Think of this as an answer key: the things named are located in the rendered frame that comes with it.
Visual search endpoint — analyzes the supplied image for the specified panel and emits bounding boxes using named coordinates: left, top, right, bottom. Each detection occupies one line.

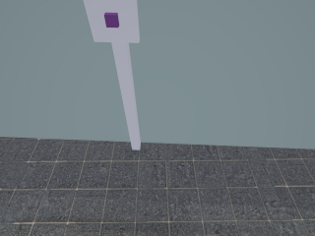
left=83, top=0, right=141, bottom=150

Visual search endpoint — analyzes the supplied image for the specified button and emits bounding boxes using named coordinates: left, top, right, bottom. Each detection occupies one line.
left=104, top=12, right=119, bottom=28

